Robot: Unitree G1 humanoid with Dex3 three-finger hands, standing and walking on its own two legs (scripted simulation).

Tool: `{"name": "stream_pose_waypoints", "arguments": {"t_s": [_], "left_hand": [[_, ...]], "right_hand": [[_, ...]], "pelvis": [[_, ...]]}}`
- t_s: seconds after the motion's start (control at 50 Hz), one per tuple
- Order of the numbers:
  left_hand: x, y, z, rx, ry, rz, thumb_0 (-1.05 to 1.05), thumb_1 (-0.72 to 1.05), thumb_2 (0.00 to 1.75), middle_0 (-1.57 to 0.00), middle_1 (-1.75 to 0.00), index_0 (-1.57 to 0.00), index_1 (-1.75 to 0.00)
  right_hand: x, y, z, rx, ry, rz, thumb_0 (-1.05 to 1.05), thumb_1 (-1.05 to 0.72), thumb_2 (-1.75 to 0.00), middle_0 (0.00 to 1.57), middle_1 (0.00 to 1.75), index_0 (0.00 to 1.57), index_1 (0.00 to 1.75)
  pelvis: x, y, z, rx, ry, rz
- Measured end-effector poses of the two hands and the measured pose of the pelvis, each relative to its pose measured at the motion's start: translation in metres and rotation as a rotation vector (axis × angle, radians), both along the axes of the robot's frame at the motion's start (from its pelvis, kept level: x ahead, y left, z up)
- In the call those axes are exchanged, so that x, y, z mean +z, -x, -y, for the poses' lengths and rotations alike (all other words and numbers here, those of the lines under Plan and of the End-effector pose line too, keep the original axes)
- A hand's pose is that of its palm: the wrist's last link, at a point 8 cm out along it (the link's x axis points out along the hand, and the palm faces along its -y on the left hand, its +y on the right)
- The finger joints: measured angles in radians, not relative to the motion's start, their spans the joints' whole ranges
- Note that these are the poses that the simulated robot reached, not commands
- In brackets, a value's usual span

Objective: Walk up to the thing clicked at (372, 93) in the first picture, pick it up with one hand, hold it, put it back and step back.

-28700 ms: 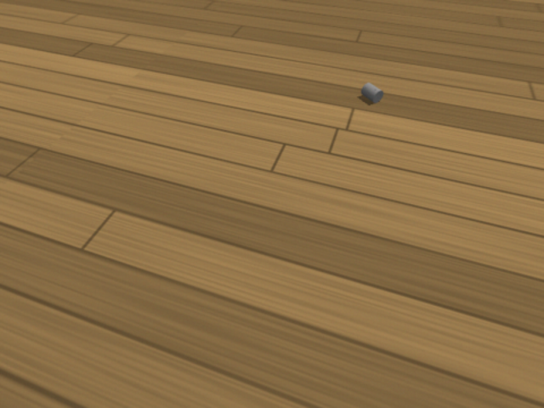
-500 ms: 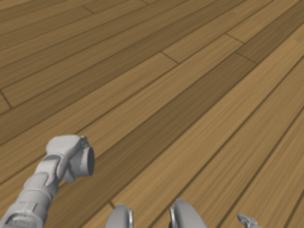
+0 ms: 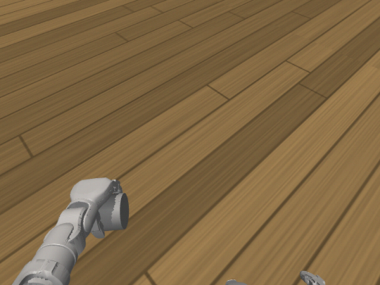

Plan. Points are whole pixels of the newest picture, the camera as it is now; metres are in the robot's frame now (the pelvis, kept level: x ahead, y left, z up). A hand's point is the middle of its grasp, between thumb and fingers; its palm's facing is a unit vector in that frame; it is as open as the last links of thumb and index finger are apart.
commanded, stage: hold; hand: left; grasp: from above
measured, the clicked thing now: (100, 212) +0.32 +0.23 -0.10
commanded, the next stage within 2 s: crouch in 1.88 s
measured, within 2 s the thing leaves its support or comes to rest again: neither
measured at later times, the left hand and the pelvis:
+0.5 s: hand (93, 206) +0.31 +0.22 -0.03, palm faces -0.48 -0.02 -0.88, open 11.0 cm; pelvis +0.01 +0.00 +0.02, yaw +0 degrees
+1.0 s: hand (91, 211) +0.29 +0.21 -0.01, palm faces -0.46 -0.02 -0.89, open 11.0 cm; pelvis -0.01 -0.01 +0.03, yaw -1 degrees
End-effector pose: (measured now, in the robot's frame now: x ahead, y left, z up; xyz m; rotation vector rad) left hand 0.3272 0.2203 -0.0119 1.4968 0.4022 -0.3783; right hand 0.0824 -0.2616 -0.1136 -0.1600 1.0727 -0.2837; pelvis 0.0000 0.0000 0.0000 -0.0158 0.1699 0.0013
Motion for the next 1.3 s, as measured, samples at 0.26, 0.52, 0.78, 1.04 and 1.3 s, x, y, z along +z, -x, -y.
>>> {"name": "stream_pose_waypoints", "arguments": {"t_s": [0.26, 0.52, 0.78, 1.04, 1.3], "left_hand": [[0.027, -0.003, -0.001, -0.021, -0.011, 0.002, 0.0, -0.08, 0.36, -0.72, -0.35, -0.73, -0.33], [0.044, 0.008, 0.003, -0.038, -0.005, -0.001, 0.0, -0.07, 0.35, -0.71, -0.35, -0.72, -0.34], [0.055, 0.022, 0.007, -0.041, -0.001, 0.004, 0.0, -0.07, 0.34, -0.71, -0.36, -0.72, -0.35], [0.065, 0.031, 0.01, -0.049, 0.005, 0.02, 0.0, -0.07, 0.35, -0.7, -0.38, -0.71, -0.37], [0.073, 0.035, 0.011, -0.056, 0.007, 0.026, -0.01, -0.08, 0.35, -0.69, -0.4, -0.7, -0.39]], "right_hand": [[0.015, -0.026, 0.002, 0.009, -0.005, 0.049, 0.01, -0.9, -0.9, 0.2, 0.3, 0.21, 0.3], [0.023, -0.04, -0.001, 0.029, -0.02, 0.091, 0.01, -0.9, -0.89, 0.2, 0.3, 0.21, 0.3], [0.029, -0.043, -0.002, 0.043, -0.027, 0.121, 0.01, -0.9, -0.9, 0.2, 0.3, 0.21, 0.3], [0.035, -0.044, 0.0, 0.049, -0.025, 0.143, 0.01, -0.9, -0.9, 0.2, 0.3, 0.21, 0.3], [0.039, -0.049, -0.004, 0.058, -0.031, 0.162, 0.01, -0.91, -0.9, 0.2, 0.3, 0.2, 0.3]], "pelvis": [[0.012, -0.011, 0.001, -0.004, -0.006, 0.045], [0.019, -0.008, 0.003, -0.007, -0.013, 0.084], [0.024, 0.0, 0.006, -0.01, -0.018, 0.118], [0.027, 0.006, 0.008, -0.011, -0.02, 0.145], [0.03, 0.008, 0.008, -0.012, -0.02, 0.161]]}}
